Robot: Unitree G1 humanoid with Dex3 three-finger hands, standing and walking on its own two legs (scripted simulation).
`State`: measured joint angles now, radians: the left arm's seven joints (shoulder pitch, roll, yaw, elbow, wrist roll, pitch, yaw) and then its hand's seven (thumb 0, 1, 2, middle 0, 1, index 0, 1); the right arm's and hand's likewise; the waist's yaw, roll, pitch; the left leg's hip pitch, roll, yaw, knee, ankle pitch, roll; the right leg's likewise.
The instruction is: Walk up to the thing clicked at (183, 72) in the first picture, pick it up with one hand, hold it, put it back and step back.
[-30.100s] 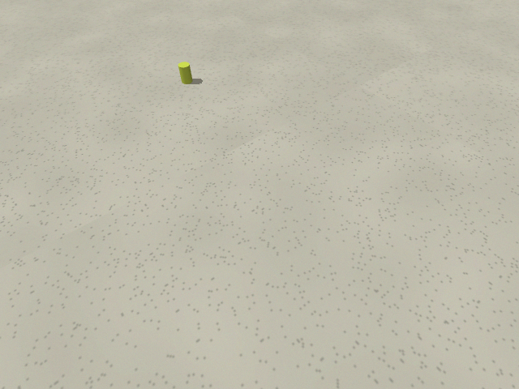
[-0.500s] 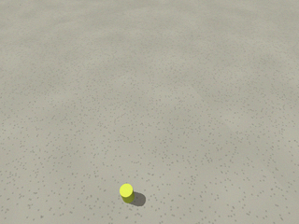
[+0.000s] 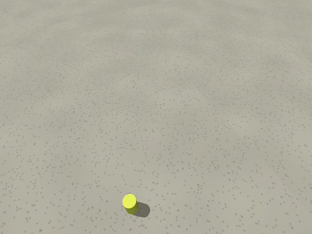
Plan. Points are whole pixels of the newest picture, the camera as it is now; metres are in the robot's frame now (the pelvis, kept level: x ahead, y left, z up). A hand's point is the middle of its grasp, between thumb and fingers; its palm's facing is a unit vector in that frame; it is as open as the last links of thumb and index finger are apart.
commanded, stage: stand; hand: left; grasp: from the side
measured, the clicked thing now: (130, 204) +0.39 +0.18 -0.72
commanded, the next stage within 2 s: step back in 0.66 s
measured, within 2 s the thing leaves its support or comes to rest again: neither
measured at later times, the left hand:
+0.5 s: hand out of the picture +0.08 +0.25 -0.16, palm faces -0.01 -0.94 -0.34, open 7.4 cm
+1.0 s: hand out of the picture +0.10 +0.31 -0.18, palm faces +0.00 -0.93 -0.38, open 7.4 cm
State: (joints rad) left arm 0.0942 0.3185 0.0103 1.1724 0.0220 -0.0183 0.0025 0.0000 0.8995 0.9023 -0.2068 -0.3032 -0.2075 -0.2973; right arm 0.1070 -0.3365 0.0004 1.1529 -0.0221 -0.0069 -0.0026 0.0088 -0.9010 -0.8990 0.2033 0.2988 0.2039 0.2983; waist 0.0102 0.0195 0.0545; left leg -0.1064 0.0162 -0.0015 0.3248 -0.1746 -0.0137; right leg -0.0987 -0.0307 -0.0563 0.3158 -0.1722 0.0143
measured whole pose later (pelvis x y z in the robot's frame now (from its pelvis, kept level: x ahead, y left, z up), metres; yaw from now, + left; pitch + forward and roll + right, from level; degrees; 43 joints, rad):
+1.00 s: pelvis -0.05 +0.04 -0.03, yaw +1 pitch -1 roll -1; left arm 0.01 0.40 0.07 0.93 0.02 0.05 0.01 0.00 0.90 0.90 -0.21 -0.30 -0.21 -0.30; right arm 0.15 -0.41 -0.07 0.96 -0.02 0.03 0.02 0.01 -0.90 -0.90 0.20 0.30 0.20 0.30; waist -0.02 -0.03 0.16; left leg -0.30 -0.04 -0.03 0.69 -0.38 0.03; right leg -0.39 -0.07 0.00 0.72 -0.35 0.01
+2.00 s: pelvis -0.30 +0.05 -0.02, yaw -3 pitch -2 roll -2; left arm 0.19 0.41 0.10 0.82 0.02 0.06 0.01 0.00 0.90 0.90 -0.21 -0.30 -0.21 -0.30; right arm 0.13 -0.35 -0.04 0.82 -0.03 0.01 -0.01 0.01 -0.90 -0.90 0.21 0.30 0.21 0.30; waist 0.02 -0.03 0.18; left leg -0.35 0.02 -0.01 0.59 -0.20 0.03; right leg -0.41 0.10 0.15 1.16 -0.50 0.03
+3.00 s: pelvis -0.63 -0.01 -0.02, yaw -1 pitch -2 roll +1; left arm 0.23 0.36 0.07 0.90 0.06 0.01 0.00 0.00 0.90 0.90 -0.21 -0.30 -0.21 -0.30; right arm 0.19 -0.42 -0.05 0.90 -0.02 0.05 0.00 0.01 -0.90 -0.90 0.20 0.30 0.20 0.30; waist 0.04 0.04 0.10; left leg -0.45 -0.07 -0.12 1.04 -0.44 -0.02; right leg -0.29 -0.01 0.00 0.66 -0.34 -0.03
